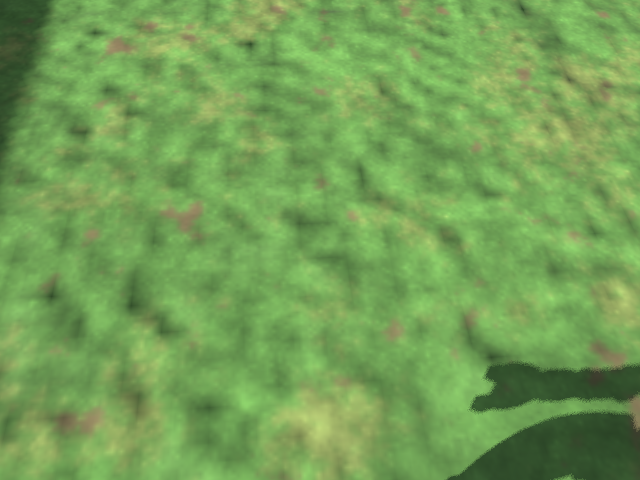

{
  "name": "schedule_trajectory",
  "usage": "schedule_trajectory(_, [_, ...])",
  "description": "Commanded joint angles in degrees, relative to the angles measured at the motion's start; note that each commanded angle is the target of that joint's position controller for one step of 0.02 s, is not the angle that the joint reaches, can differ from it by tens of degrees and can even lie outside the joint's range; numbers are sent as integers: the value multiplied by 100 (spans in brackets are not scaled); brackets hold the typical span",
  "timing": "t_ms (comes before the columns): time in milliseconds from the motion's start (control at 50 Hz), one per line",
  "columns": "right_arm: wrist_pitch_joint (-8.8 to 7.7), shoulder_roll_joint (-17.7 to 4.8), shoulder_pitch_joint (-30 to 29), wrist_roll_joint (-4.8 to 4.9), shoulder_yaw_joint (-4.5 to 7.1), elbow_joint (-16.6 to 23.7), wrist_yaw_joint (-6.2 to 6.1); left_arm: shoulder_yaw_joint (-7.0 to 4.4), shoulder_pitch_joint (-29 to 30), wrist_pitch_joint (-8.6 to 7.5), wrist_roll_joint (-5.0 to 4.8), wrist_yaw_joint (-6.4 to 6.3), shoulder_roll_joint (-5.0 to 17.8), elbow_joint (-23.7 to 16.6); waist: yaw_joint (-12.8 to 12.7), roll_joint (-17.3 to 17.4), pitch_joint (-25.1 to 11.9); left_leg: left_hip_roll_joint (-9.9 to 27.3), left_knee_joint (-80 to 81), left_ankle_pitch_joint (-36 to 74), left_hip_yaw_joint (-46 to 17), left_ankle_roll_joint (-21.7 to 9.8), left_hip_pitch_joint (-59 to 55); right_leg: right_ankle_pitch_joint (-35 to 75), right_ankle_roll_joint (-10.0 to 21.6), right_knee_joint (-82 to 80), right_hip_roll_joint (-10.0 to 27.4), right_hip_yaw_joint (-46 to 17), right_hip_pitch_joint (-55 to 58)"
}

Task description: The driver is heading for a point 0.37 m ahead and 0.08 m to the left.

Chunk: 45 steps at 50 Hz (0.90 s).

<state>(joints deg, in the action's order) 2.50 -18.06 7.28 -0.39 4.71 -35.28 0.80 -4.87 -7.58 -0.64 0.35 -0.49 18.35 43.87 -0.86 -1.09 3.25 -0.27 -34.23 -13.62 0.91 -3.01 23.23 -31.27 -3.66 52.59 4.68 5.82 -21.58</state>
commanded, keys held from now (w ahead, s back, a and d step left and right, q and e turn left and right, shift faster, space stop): q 0.20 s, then w+q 0.54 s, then no key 0.26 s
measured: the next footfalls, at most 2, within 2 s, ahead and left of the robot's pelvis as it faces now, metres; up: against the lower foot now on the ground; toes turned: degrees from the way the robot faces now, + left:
right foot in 0.36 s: +0.09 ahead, -0.14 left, +0.00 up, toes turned +16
left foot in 0.82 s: +0.24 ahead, +0.24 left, +0.00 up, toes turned +32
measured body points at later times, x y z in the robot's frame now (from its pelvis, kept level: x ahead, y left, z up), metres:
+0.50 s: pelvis +0.06 -0.02 +0.01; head +0.07 -0.04 +0.46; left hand +0.05 +0.28 -0.08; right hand +0.30 -0.25 -0.08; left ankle +0.05 +0.12 -0.65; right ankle +0.06 -0.14 -0.73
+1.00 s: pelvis +0.20 +0.12 +0.01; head +0.24 +0.16 +0.45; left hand +0.13 +0.42 -0.11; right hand +0.48 -0.01 -0.08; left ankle +0.20 +0.22 -0.73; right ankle +0.25 -0.04 -0.64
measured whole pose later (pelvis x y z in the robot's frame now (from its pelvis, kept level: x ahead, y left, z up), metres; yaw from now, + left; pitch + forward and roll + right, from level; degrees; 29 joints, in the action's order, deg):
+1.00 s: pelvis +0.20 +0.12 +0.01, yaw +31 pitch +2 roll +0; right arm -1.7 -15.8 8.9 -0.3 2.6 -35.9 1.8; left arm -3.0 -12.5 -2.7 -0.5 -0.8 18.9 44.9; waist -1.4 -1.5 4.6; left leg -3.1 -27.0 -8.7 1.3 -4.0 20.3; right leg -23.9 -3.2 66.9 6.0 -0.7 -29.3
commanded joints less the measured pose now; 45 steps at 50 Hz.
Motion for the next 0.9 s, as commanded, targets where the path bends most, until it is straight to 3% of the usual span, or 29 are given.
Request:
schedule_trajectory(20, [-242, -1107, 563, 29, 306, 274, -47, -123, 234, -25, -67, -73, 593, -527, 313, 745, -1247, 1691, 1197, 3241, -2231, -1432, -2281, -167, 36, 1687, -196, -897, -1880])
schedule_trajectory(40, [-221, -933, 312, 111, 244, 319, -83, -142, 220, 6, -3, -130, 637, -470, 218, 594, -1106, 1531, 1252, 2856, -2074, -1223, -2022, 156, 39, 1430, -137, -951, -1827])
schedule_trajectory(100, [-142, -928, -26, 30, 213, 449, -182, -137, 15, 35, 8, -142, 544, -425, -31, 759, -1128, 1227, 1377, 2658, -1835, -1125, -1385, 752, -25, 916, -335, -903, -1151])
schedule_trajectory(200, [-87, -1036, 42, 80, 276, 459, -252, -37, 169, 29, -23, -96, 338, -447, 106, 870, -1121, 1050, 1370, 1590, -2076, -1058, -1177, 1089, -90, -505, -530, -993, -587])
schedule_trajectory(280, [-69, -996, 111, 123, 249, 460, -197, -82, 173, -60, -108, 36, 462, -537, 163, 1144, -921, 889, 1731, -1400, -2709, -998, -672, 994, 113, -1419, -673, -883, 11])
schedule_trajectory(320, [-64, -926, 51, 155, 213, 458, -195, -109, -151, -164, -147, 91, 417, -467, -80, 1089, -790, 688, 1613, -1993, -2801, -815, -295, 1343, 317, -2372, -697, -786, 746])
schedule_trajectory(340, [-66, -812, 46, 168, 177, 462, -212, -146, -438, -204, -139, 87, 454, -365, -236, 938, -733, 468, 1384, -2209, -2689, -602, 132, 1546, 466, -2900, -554, -817, 1382])
schedule_trajectory(360, [-83, -488, 35, 163, 82, 513, -224, -229, -967, -229, -57, 43, 763, -273, -390, 293, -872, 72, 241, -2504, -2181, -234, 999, 926, 799, -3312, 416, -1723, 2308])
schedule_trajectory(380, [-153, -258, -27, 212, 30, 738, -211, -318, -1277, -232, 103, 53, 1263, -179, -330, -1080, -671, -723, -1307, -2165, -923, 14, 2257, -647, 1401, -3995, 1548, -3598, 2514])
schedule_trajectory(400, [-251, -663, -226, 160, 121, 851, -197, -312, -930, -324, 199, 76, 1210, -283, -243, -1071, -143, -195, -2178, -1643, -1138, 89, 2679, -1160, 1759, -4262, 1940, -4285, 1906])
schedule_trajectory(420, [-269, -876, -53, 154, 204, 728, -161, -219, -534, -360, 92, 13, 871, -406, -55, -914, 32, -64, -2546, -1140, -1147, 152, 2744, -991, 1604, -4260, 1680, -3737, 1821])
schedule_trajectory(460, [-260, -824, 254, 109, 235, 509, -122, -125, -349, -360, -44, -77, 585, -467, 14, -787, -9, 69, -2921, -507, -937, 358, 2714, -147, 1225, -4262, 1229, -2751, 1954])
schedule_trajectory(520, [-320, -453, 81, 155, 134, 546, -38, -87, -766, -414, 32, -120, 541, -372, -188, -588, 21, 216, -3189, 223, -671, 503, 2646, 1017, 1181, -4384, 1016, -1717, 1882])
schedule_trajectory(620, [-358, -244, -385, 175, 34, 715, 62, -129, -1069, -399, 32, -82, 726, -235, -432, -579, 154, 413, -1986, 785, -377, 635, 2408, 1992, 1235, -4458, 1016, -785, 2036])
schedule_trajectory(680, [-390, -112, -724, 184, -43, 815, 173, -183, -1192, -367, -44, -51, 903, -123, -549, -552, 305, 453, -1146, 811, -65, 513, 1984, 2265, 1200, -4452, 1106, -377, 2037])
schedule_trajectory(740, [-393, -154, -827, 210, -47, 875, 262, -239, -1249, -323, -165, -1, 1048, -12, -489, -516, 405, 399, -556, 414, 187, 212, 1548, 2714, 1124, -4304, 1251, -100, 2220])
schedule_trajectory(760, [-397, -207, -751, 182, -16, 885, 271, -252, -1208, -292, -198, 9, 1104, 18, -365, -538, 363, 243, -329, 200, 297, 80, 1165, 3862, 1076, -3990, 1246, 12, 2217])
schedule_trajectory(780, [-398, -344, -456, 133, 68, 838, 260, -270, -1180, -262, -229, 2, 1189, 49, -123, -591, 85, -27, -134, 71, 457, -59, 520, 5544, 998, -3361, 1203, 171, 2244])
schedule_trajectory(800, [-394, -572, 397, 102, 216, 610, 228, -250, -1108, -240, -269, -15, 1175, 57, 395, -482, -469, -312, 347, 588, 559, -256, -691, 6633, 831, -2266, 1026, 418, 2089])
schedule_trajectory(820, [-352, -880, 1204, 96, 365, 395, 130, -161, -1211, -296, -235, -21, 961, 23, 781, -285, -1004, -331, 499, 1444, 334, -418, -2220, 6267, 575, -1057, 772, 547, 1254])
schedule_trajectory(840, [-315, -1417, 1649, 80, 426, 320, -18, 67, -1340, -361, 123, 16, 263, -280, 617, 1194, -1727, 1188, 268, 3069, -1734, -949, -4240, 1481, 196, 1024, 174, 520, -815])
schedule_trajectory(860, [-378, -1576, 1431, -14, 349, 569, 2, 171, -1686, -457, 41, 50, 313, -259, 442, 1710, -3082, 2565, 915, 3460, -4246, -2013, -4641, -804, 32, 2550, -468, -594, -1403])
schedule_trajectory(880, [-409, -1044, 1292, -21, 206, 498, 70, -8, -1192, -441, -167, 64, 894, -184, 702, 778, -2797, 2251, 1000, 3832, -3244, -1775, -4143, -325, 26, 2736, -134, -1067, -1493])
schedule_trajectory(900, [-443, -856, 1090, 30, 131, 350, 92, 31, -890, -431, -232, 61, 819, -287, 538, 801, -1900, 1953, 953, 4087, -2292, -1548, -3430, -54, 96, 2474, 57, -868, -1737])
